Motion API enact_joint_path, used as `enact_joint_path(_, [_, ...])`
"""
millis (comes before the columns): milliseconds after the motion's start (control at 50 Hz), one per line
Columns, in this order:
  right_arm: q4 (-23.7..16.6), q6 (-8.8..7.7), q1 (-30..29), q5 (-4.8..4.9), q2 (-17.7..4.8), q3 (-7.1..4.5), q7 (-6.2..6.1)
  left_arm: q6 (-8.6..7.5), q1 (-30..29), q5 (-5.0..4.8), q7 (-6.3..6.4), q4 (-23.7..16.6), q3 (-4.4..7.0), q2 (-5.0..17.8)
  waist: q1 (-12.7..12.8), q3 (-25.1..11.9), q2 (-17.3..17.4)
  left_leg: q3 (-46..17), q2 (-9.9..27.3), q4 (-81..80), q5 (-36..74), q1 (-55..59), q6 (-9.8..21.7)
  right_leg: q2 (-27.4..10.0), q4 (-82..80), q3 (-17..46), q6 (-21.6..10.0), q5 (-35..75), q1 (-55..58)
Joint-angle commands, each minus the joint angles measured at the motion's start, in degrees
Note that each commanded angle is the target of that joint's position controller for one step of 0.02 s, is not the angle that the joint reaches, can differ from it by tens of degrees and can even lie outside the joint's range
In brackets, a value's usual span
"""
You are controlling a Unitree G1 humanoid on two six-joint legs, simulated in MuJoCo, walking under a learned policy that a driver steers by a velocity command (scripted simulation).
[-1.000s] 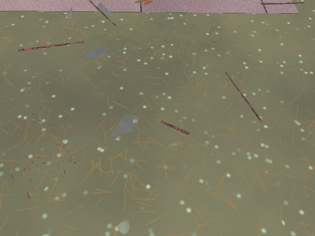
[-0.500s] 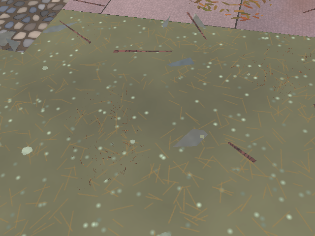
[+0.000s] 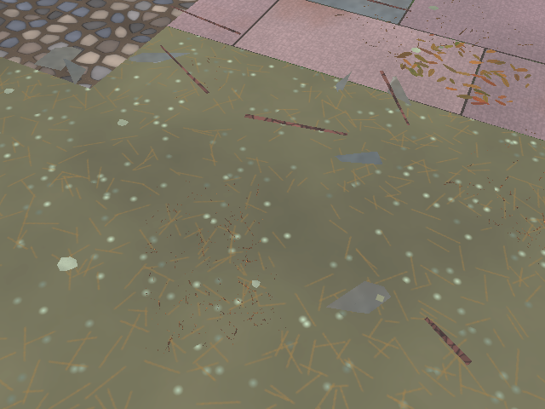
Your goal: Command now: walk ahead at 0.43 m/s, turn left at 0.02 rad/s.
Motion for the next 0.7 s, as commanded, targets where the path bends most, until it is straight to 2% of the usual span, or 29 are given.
enact_joint_path(20, [-0.7, -1.68, 3.3, 0.3, -7.0, -1.4, -0.4, -0.6, -3.6, 0.67, -0.92, -3.8, 1.05, 4.6, -1.7, 4.6, 8.0, -13.6, 14.7, -13.4, 4.9, 8.2, 6.9, -3.1, 4.6, 1.6, 1.4, 6.1, -18.0])
enact_joint_path(60, [0.7, -2.31, 6.0, 0.51, -7.0, -1.41, -0.45, -0.24, -5.8, 0.42, -1.17, -4.5, 0.93, 3.8, -1.8, 4.7, 7.2, -9.3, 14.6, -13.3, 14.8, 8.0, 6.8, -2.8, 5.4, 1.7, 2.3, 8.6, -19.9])
enact_joint_path(140, [2.4, -2.79, 8.0, 0.2, -6.0, -0.77, -0.58, -0.13, -13.3, 0.03, -1.36, -7.5, 0.32, 2.2, -2.6, 7.1, 7.0, -1.8, 13.6, -13.7, 24.9, 5.6, 5.5, -0.6, -1.2, 2.4, 2.9, 14.5, -21.2])
enact_joint_path(180, [2.7, -3.05, 7.7, 0.28, -5.9, -0.51, -0.73, -0.21, -16.8, 0.09, -1.68, -8.7, -0.41, 1.1, -3.0, 7.6, 7.1, 1.3, 13.2, -14.2, 27.5, 4.1, 4.8, -0.3, -8.1, -0.2, 2.3, 18.1, -17.7])
enact_joint_path(240, [4.2, -3.27, 9.9, 0.4, -6.9, -0.38, -1.4, -0.23, -21.0, 0.3, -1.91, -10.9, -1.1, 0.5, -3.7, 7.8, 6.2, 3.5, 15.2, -13.1, 36.3, 7.4, 4.0, 0.6, -16.2, -3.9, -0.2, 18.4, -13.6])
enact_joint_path(280, [4.6, -3.13, 9.5, 0.17, -8.6, -0.59, -1.93, -0.26, -18.4, 0.31, -1.46, -10.6, -0.74, 1.6, -1.8, 4.7, 7.3, 5.6, 16.0, -5.6, 55.1, 11.6, 2.8, 3.7, -18.5, -6.2, -2.7, 14.9, -8.2])
enact_joint_path(300, [4.6, -2.76, 9.3, -0.11, -9.6, -0.81, -2.28, -0.33, -14.7, 0.42, -1.23, -9.6, -0.33, 2.7, 0.0, 1.8, 8.2, 6.5, 16.3, 1.2, 63.4, 13.3, 2.3, 5.5, -18.7, -6.9, -3.9, 12.1, -4.4])
enact_joint_path(320, [4.4, -2.16, 9.0, -0.45, -10.5, -1.13, -2.48, -0.54, -8.3, 0.44, -1.03, -7.8, 0.32, 4.1, 2.6, -2.1, 8.7, 7.0, 16.6, 10.7, 66.3, 13.3, 2.1, 7.2, -20.1, -6.7, -5.1, 10.1, 2.1])
enact_joint_path(340, [4.0, -1.72, 8.8, -0.25, -11.1, -1.28, -2.49, -0.94, -0.3, 0.87, -0.68, -5.2, 1.24, 5.8, 6.1, -6.5, 7.7, 8.3, 15.7, 23.1, 59.6, 8.4, 1.4, 8.1, -24.3, -5.4, -6.8, 11.1, 13.3])
enact_joint_path(360, [2.4, -1.89, 9.3, -0.18, -9.8, -0.84, -2.17, -0.9, 6.9, 1.51, 0.19, -3.7, 2.8, 10.3, 8.5, -11.6, 2.5, 9.1, 13.2, 40.4, 39.2, -3.5, 0.7, -1.4, -26.0, 7.4, -10.0, 4.0, 26.6])
enact_joint_path(380, [-0.6, -2.53, 11.7, 1.14, -4.6, -0.19, -0.93, -0.16, 4.2, 0.67, 0.57, -5.0, 4.19, 15.1, 3.4, -17.3, -13.4, 6.2, -0.7, 63.8, -12.2, -26.7, -2.5, -17.5, -33.2, 41.9, -19.5, 4.9, 40.7])
enact_joint_path(400, [-1.8, -3.16, 6.5, 0.21, -9.6, -1.16, -0.69, 0.17, 2.5, -1.43, 0.22, -5.0, 4.3, 14.1, 4.8, -16.6, -2.8, -4.8, 1.8, 66.8, -10.2, -32.8, -1.4, -16.7, -36.8, 43.6, -19.9, 7.1, 39.3])
enact_joint_path(420, [-3.4, -3.87, 2.8, 0.66, -8.8, -0.89, -0.38, 0.18, -1.0, -1.42, 0.63, -5.2, 3.72, 11.9, 3.3, -8.8, -0.1, -5.0, 4.8, 63.9, -5.4, -34.7, -1.2, -15.7, -38.0, 35.5, -18.5, 9.5, 31.8])
enact_joint_path(440, [-3.6, -4.23, 2.6, 0.62, -8.1, -0.67, -0.39, 0.04, -2.5, -1.15, 0.78, -4.8, 2.96, 8.7, 1.0, -2.6, 4.6, -4.2, 7.1, 58.0, -3.2, -32.6, -1.3, -13.7, -39.6, 30.1, -16.2, 15.8, 22.9])
enact_joint_path(460, [-4.1, -3.5, 1.7, -0.14, -7.5, -0.67, -0.45, -0.39, -3.9, -1.11, 1.04, -4.7, 2.53, 7.4, -0.8, -0.2, 5.4, -4.6, 8.6, 53.8, -3.4, -29.8, -1.9, -10.7, -40.3, 26.2, -14.5, 19.6, 17.2])
enact_joint_path(480, [-3.8, -2.24, 3.1, -1.02, -6.8, -0.43, -0.39, -0.71, -5.3, -1.12, 1.2, -4.8, 2.12, 6.4, -2.6, 0.2, 5.0, -4.4, 9.0, 51.4, -3.7, -26.6, -2.8, -8.5, -41.3, 22.8, -13.5, 22.3, 13.2])
enact_joint_path(500, [-4.0, -1.11, 3.9, -1.48, -6.3, -0.39, -0.25, -1.22, -5.1, -1.29, 1.14, -4.8, 2.02, 6.4, -3.3, -0.1, 3.9, -4.0, 9.2, 49.1, -4.0, -25.0, -3.6, -7.4, -41.8, 21.2, -13.4, 24.5, 11.2])
enact_joint_path(540, [-5.0, 0.25, 2.8, -1.73, -5.6, -0.27, 0.01, -2.0, -3.8, -1.56, 1.03, -4.4, 2.3, 7.6, -3.5, 0.1, 2.7, -2.6, 9.4, 44.6, -2.4, -25.4, -5.0, -5.5, -42.8, 18.8, -13.3, 25.4, 9.0])
enact_joint_path(620, [-9.2, 0.74, -7.6, -1.48, -5.9, -0.35, 0.26, -1.89, 0.5, -1.72, 1.18, -3.8, 2.61, 8.5, -0.4, 2.7, 0.9, -1.3, 9.5, 32.9, 7.8, -31.5, -7.3, -3.4, -44.4, 19.0, -10.7, 22.7, 10.2])
enact_joint_path(700, [-11.8, 0.52, -14.6, -0.99, -5.9, -0.07, 0.7, -1.58, 5.2, -1.65, 1.54, -3.3, 2.79, 8.7, 2.8, 1.7, -0.3, -1.6, 7.6, 24.4, 13.9, -33.7, -7.4, -3.0, -41.5, 20.2, -8.3, 27.4, 16.9])
Keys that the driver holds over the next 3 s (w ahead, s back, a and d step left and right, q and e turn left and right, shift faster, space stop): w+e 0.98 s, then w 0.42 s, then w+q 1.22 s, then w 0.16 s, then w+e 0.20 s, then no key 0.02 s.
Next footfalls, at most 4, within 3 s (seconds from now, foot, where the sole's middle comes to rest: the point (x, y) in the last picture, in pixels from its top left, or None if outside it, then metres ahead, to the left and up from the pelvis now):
0.34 right None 0.33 -0.11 -0.78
0.90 left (300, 346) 0.68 -0.06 -0.78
1.40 right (416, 325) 0.76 -0.38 -0.78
1.94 left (398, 229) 1.10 -0.37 -0.78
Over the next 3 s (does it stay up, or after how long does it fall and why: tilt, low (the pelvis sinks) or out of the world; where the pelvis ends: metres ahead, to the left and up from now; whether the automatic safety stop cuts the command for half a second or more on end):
stays up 1.47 -0.45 -0.02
